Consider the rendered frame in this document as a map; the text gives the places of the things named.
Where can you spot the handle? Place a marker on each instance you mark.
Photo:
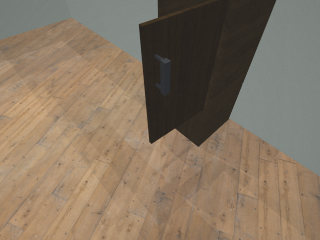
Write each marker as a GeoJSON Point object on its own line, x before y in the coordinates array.
{"type": "Point", "coordinates": [165, 75]}

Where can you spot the cupboard door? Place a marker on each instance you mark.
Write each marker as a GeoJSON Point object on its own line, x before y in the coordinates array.
{"type": "Point", "coordinates": [189, 38]}

